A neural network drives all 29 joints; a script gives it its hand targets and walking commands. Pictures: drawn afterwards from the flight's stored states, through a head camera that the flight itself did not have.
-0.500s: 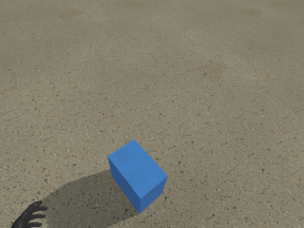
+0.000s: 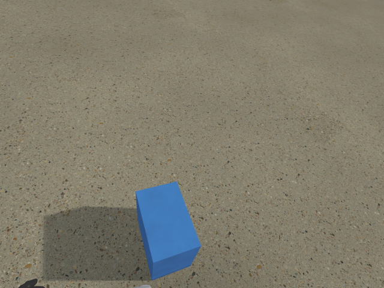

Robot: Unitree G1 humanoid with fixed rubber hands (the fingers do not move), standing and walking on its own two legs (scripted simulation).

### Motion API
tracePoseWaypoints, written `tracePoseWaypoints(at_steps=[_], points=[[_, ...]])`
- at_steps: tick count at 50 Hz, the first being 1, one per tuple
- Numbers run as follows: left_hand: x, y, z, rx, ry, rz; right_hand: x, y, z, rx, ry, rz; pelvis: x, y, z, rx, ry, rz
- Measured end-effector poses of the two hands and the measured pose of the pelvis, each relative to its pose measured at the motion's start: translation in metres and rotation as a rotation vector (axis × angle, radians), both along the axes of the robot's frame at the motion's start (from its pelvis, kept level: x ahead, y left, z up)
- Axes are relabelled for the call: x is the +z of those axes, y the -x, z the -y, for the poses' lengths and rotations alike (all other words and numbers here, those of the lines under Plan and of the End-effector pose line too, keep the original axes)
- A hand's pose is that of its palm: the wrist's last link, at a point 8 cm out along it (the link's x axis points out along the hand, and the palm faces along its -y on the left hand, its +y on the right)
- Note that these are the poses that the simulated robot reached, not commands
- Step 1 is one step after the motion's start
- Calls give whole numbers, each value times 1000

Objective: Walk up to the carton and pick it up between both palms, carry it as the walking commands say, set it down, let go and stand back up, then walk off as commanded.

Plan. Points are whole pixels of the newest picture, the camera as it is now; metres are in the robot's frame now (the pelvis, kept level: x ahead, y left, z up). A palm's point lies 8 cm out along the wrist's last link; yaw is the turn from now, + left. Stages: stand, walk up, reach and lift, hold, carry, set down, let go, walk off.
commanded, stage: walk up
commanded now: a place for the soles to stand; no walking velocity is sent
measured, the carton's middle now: (164, 230) +0.47 +0.05 -0.58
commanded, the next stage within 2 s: none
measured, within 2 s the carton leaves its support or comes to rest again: neither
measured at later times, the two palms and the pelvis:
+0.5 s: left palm out of the picture +0.01 +0.16 -0.09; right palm (373, 259) +0.25 -0.48 -0.10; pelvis +0.04 -0.18 -0.02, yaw +17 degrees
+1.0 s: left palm out of the picture -0.04 +0.17 -0.07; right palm (356, 240) +0.29 -0.43 -0.08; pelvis +0.06 -0.17 +0.00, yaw +28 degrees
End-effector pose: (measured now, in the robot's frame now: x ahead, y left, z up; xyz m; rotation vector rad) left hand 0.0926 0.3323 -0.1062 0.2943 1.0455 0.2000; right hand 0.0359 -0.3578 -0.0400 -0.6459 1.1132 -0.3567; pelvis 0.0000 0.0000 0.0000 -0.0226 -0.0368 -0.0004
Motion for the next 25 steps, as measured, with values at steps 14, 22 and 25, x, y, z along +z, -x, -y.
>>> tracePoseWaypoints(at_steps=[14,22,25], points=[[-23,29,92,158,37,-72,28,-104,89,167,22,69,4,-32,103,151,5,44],[-14,63,162,246,-79,-83,-36,-201,126,282,-132,124,-23,-43,169,252,13,36],[11,81,173,311,-136,-70,-57,-219,118,341,-206,84,-17,-43,178,295,-15,31]])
